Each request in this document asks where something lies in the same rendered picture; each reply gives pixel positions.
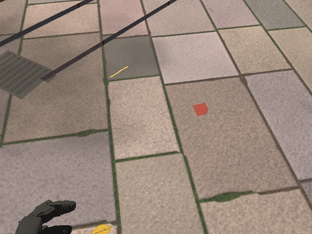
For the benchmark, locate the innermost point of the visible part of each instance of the left robot hand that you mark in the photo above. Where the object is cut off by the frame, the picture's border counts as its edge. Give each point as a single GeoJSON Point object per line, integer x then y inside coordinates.
{"type": "Point", "coordinates": [33, 223]}

